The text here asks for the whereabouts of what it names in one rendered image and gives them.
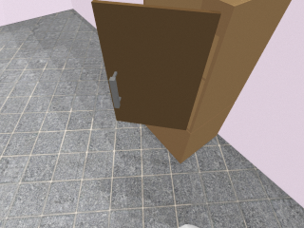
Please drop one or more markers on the handle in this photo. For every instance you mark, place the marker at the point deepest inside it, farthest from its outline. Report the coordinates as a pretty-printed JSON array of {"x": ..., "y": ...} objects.
[{"x": 114, "y": 90}]

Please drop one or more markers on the cupboard door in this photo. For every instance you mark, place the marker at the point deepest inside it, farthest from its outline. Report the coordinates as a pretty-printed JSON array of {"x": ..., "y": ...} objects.
[{"x": 159, "y": 53}]

